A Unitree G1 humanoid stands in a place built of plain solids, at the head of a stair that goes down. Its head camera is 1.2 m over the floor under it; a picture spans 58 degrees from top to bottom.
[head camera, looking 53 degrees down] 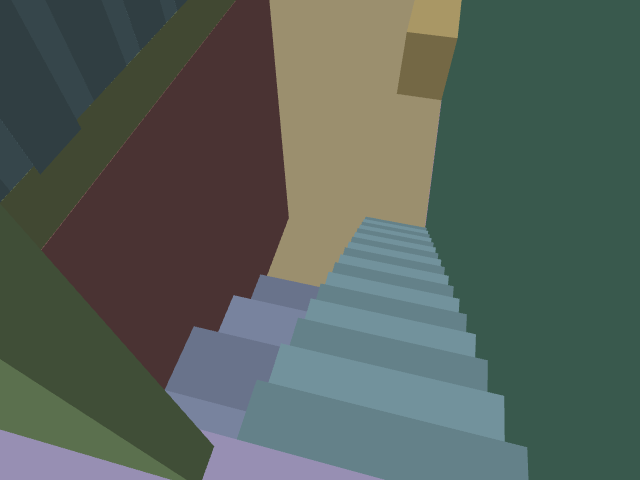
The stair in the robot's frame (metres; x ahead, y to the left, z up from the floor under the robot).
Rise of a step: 0.20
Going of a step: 0.22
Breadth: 0.85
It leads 14 degrees to the right of straight ahead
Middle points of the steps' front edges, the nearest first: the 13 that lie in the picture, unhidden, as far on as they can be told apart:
0.39 -0.21 -0.20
0.60 -0.26 -0.40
0.81 -0.31 -0.60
1.03 -0.37 -0.81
1.24 -0.42 -1.01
1.46 -0.47 -1.21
1.67 -0.52 -1.41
1.88 -0.58 -1.62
2.10 -0.63 -1.82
2.31 -0.68 -2.02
2.52 -0.73 -2.22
2.74 -0.79 -2.42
2.95 -0.84 -2.63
